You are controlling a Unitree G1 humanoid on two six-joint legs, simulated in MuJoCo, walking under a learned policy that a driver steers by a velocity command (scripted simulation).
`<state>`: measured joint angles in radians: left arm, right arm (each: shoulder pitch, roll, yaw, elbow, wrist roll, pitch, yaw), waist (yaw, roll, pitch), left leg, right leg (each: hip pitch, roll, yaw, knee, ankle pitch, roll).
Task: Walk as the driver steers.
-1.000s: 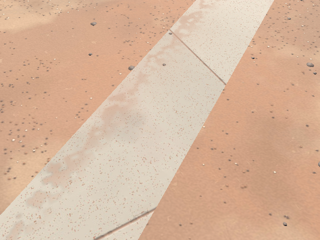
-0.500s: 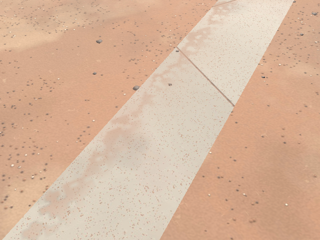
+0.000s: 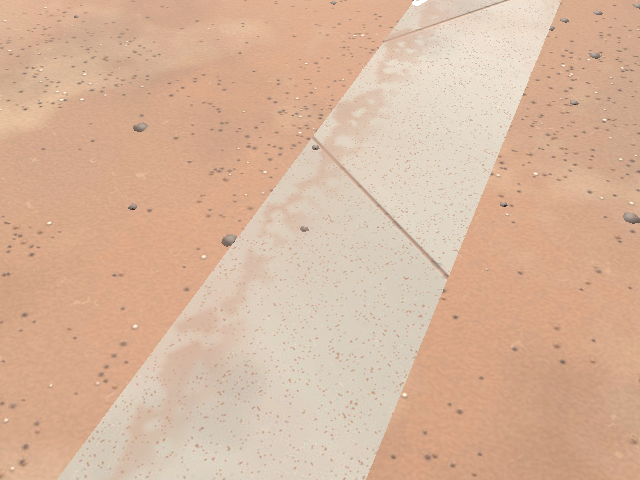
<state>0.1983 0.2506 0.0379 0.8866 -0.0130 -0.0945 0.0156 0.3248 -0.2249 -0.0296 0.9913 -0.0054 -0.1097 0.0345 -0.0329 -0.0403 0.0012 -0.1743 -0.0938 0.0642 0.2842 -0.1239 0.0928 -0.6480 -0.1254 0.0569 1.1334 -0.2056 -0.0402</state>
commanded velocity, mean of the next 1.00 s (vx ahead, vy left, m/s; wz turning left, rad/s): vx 0.25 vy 0.00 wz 0.00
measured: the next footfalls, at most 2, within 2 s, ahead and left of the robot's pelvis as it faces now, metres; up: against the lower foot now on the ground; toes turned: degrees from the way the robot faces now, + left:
right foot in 0.30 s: +0.33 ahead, -0.17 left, +0.00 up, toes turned -2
left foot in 0.72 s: +0.41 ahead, +0.06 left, +0.00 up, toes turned +1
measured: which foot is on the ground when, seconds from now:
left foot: down 0.00-0.32, up 0.34-0.70, down 0.72-1.00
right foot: up 0.00-0.28, down 0.30-1.00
